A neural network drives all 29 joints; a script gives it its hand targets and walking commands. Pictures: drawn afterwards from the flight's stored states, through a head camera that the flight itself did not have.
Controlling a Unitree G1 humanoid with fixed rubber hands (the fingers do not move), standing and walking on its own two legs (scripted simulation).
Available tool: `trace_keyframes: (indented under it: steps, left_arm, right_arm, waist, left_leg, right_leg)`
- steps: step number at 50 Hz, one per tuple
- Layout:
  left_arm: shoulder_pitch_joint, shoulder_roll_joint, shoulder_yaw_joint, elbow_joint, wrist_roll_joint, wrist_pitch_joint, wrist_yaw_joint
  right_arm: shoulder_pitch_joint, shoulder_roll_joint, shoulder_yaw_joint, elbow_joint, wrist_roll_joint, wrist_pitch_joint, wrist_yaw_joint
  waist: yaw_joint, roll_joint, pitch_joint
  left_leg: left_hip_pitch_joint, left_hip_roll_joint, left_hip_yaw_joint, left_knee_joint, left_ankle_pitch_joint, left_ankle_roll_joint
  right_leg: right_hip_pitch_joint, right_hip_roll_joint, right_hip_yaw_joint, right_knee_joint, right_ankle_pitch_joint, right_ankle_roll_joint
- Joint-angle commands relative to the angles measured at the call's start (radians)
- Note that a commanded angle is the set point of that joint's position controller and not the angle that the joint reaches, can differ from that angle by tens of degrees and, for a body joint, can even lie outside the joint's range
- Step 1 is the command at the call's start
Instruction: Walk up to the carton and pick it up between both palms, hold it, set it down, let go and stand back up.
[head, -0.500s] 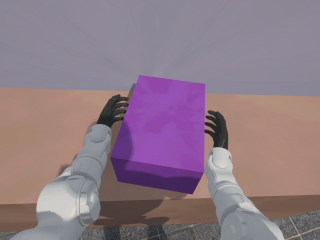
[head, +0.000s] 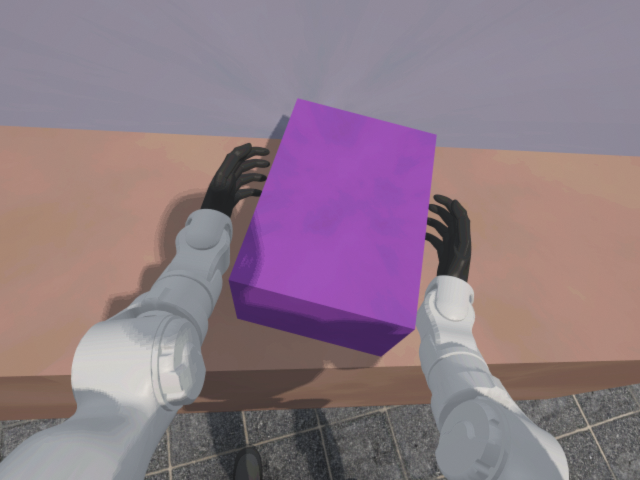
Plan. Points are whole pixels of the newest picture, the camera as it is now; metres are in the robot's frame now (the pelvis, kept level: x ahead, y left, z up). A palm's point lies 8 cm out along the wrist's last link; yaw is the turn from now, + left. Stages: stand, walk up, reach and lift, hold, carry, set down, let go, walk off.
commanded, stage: set down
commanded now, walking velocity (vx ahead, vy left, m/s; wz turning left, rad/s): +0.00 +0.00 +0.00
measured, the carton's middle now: (338, 225) +0.47 -0.02 -0.04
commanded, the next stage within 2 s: none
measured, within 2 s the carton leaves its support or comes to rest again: neither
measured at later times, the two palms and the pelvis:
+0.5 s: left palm (223, 204) +0.46 +0.14 +0.01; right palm (452, 263) +0.39 -0.15 +0.00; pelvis +0.00 -0.01 +0.00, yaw +0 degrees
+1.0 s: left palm (223, 204) +0.46 +0.14 +0.01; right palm (452, 263) +0.39 -0.15 +0.00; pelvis +0.00 -0.01 +0.00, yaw +1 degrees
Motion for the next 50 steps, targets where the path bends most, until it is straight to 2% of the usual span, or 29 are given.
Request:
trace_keyframes:
  steps: [1,9,21,32,50]
  left_arm:
    - [-0.479,-0.624,-0.141,0.013,0.089,-0.009,-0.100]
    - [-0.479,-0.601,-0.102,0.047,0.106,-0.011,-0.111]
    - [-0.456,-0.567,-0.039,0.066,0.143,-0.019,-0.129]
    - [-0.429,-0.563,0.000,0.044,0.186,-0.004,-0.129]
    - [-0.385,-0.567,0.062,-0.012,0.254,0.043,-0.115]
  right_arm:
    - [-0.641,0.498,0.299,0.027,-0.146,-0.014,0.178]
    - [-0.635,0.513,0.268,0.039,-0.178,0.004,0.177]
    - [-0.602,0.538,0.240,0.068,-0.214,0.002,0.170]
    - [-0.574,0.545,0.206,0.087,-0.233,-0.005,0.164]
    - [-0.536,0.546,0.144,0.085,-0.268,0.005,0.170]
  waist:
    - [0.005,0.207,-0.729]
    - [0.001,0.191,-0.698]
    - [-0.002,0.165,-0.645]
    - [-0.003,0.166,-0.611]
    - [-0.008,0.162,-0.587]
  left_leg:
    - [0.725,0.007,0.074,0.068,0.349,-0.095]
    - [0.663,0.000,0.088,0.059,0.286,-0.077]
    - [0.615,-0.004,0.091,0.059,0.297,-0.060]
    - [0.624,-0.005,0.087,0.060,0.311,-0.059]
    - [0.620,-0.010,0.081,0.040,0.262,-0.051]
  right_leg:
    - [0.033,0.043,-0.118,0.000,0.195,-0.087]
    - [0.056,0.033,-0.110,0.014,0.192,-0.081]
    - [0.096,0.023,-0.104,0.032,0.251,-0.063]
    - [0.073,0.024,-0.108,0.023,0.246,-0.060]
    - [0.035,0.029,-0.119,0.009,0.194,-0.054]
